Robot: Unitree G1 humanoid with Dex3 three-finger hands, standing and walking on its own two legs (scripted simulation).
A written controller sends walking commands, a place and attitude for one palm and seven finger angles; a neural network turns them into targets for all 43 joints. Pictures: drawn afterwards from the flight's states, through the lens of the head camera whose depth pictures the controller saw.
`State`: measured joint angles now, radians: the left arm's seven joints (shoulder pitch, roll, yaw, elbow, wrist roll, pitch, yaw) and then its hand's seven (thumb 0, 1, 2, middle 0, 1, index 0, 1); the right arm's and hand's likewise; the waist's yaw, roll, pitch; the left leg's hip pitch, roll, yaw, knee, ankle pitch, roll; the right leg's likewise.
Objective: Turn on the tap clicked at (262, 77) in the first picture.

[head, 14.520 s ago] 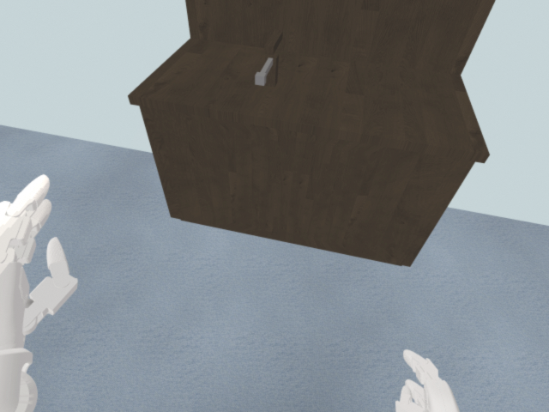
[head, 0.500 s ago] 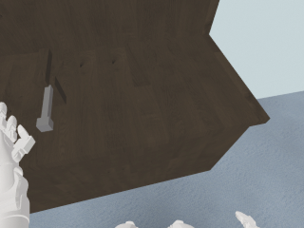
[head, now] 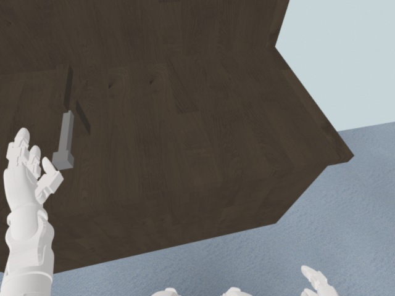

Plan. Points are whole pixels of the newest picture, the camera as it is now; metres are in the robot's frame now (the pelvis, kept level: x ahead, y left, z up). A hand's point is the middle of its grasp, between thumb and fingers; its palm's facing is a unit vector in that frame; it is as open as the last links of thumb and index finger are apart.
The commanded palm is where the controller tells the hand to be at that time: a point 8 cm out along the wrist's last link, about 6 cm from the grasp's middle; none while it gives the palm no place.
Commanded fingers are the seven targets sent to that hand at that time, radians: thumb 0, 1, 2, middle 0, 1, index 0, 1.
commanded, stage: push the lever round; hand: left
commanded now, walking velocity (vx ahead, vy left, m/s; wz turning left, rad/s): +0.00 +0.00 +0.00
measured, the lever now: (63, 160) +0.35 +0.29 +0.06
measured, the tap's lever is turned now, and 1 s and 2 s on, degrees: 0 21 45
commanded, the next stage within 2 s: none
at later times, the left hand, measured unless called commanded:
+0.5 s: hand (69, 176) +0.32 +0.27 +0.05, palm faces +0.51 -0.85 -0.09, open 7.6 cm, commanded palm +0.28 +0.30 +0.05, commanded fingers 0.00 0.90 0.90 -0.15 -0.15 -0.15 -0.15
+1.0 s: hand (91, 168) +0.35 +0.24 +0.05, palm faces +0.60 -0.80 -0.07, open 7.7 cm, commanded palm +0.30 +0.26 +0.05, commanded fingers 0.00 0.90 0.90 -0.15 -0.15 -0.15 -0.15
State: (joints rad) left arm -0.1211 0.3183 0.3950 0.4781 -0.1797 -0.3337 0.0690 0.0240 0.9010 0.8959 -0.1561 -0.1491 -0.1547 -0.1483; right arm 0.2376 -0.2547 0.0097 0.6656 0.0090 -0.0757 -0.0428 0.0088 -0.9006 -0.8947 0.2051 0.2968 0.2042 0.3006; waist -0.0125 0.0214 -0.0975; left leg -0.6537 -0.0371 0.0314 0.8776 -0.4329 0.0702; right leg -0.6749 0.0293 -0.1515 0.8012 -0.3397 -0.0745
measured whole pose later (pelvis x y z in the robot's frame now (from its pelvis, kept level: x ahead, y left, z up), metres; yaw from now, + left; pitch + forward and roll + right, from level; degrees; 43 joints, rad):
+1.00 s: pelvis -0.01 -0.03 +0.00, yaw +1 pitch +12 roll +0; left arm -0.22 0.22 0.33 0.54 -0.12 -0.32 0.32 -0.01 0.91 0.91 -0.16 -0.15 -0.15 -0.15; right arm 0.20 -0.24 0.01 0.69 0.00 -0.05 -0.04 0.01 -0.90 -0.89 0.20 0.30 0.20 0.30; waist -0.02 0.02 -0.11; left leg -0.68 -0.03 0.01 0.89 -0.43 0.04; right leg -0.70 0.04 -0.17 0.83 -0.35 -0.11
